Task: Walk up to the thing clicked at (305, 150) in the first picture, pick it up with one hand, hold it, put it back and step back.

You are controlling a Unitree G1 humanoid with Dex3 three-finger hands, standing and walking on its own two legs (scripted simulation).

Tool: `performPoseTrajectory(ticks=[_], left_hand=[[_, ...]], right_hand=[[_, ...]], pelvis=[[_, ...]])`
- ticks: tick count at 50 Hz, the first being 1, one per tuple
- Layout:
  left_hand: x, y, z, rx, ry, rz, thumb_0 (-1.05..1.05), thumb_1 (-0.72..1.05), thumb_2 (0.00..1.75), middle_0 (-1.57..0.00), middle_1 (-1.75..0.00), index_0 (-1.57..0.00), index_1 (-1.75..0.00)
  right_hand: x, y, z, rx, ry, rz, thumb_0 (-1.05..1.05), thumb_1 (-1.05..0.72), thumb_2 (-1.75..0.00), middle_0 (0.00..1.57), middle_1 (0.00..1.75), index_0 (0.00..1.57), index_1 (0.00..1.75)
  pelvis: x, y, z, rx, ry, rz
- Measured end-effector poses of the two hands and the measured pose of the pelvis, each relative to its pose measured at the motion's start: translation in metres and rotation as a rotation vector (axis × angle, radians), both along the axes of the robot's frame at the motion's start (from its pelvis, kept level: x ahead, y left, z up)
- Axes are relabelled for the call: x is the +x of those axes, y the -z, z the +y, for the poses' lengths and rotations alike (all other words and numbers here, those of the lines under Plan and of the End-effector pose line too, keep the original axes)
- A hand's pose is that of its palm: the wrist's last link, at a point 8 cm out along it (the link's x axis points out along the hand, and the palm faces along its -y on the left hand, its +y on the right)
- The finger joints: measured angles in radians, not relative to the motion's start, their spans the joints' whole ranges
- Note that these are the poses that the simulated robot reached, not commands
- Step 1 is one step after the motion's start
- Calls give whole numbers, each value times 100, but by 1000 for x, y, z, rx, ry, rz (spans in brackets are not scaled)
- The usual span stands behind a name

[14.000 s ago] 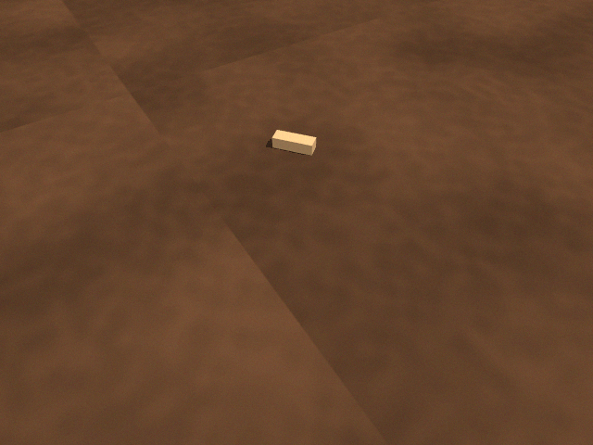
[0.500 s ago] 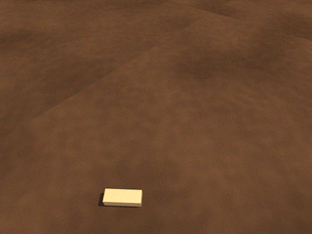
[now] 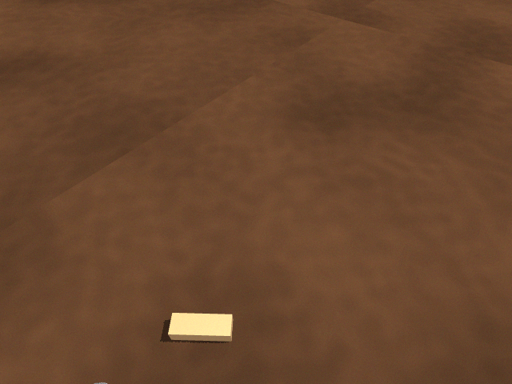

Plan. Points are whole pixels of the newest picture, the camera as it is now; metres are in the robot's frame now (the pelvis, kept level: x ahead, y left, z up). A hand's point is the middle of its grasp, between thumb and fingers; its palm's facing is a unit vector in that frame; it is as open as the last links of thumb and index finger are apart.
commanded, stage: walk up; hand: left
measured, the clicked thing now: (201, 327) +0.44 +0.23 -0.75
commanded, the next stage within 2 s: stand in 0.48 s
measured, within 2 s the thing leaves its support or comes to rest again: neither
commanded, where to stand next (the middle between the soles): +0.05 -0.01 m, yaw +0 degrees
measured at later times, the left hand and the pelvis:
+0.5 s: hand out of the picture +0.08 +0.26 -0.16, palm faces -0.01 -0.94 -0.33, open 7.4 cm; pelvis +0.00 +0.01 +0.00, yaw -1 degrees
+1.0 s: hand out of the picture +0.05 +0.27 -0.15, palm faces -0.02 -0.94 -0.35, open 7.4 cm; pelvis -0.02 +0.02 +0.00, yaw +0 degrees
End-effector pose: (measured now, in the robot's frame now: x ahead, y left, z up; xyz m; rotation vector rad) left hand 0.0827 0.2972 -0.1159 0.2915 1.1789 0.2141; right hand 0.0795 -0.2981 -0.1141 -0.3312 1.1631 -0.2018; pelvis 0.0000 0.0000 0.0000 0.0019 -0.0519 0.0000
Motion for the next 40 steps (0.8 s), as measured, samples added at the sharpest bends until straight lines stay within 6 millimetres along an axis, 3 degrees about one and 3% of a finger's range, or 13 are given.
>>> performPoseTrajectory(ticks=[15,40], left_hand=[[-9,3,4,-1,-1,41,1,91,90,-20,-30,-21,-30],[-18,-1,14,15,22,42,1,91,90,-20,-30,-21,-30]], right_hand=[[-19,3,5,4,29,43,1,-91,-89,21,30,20,30],[-17,3,17,20,20,42,1,-91,-89,20,30,20,30]], pelvis=[[-1,-1,5,0,8,0],[-12,-3,14,-3,8,4]])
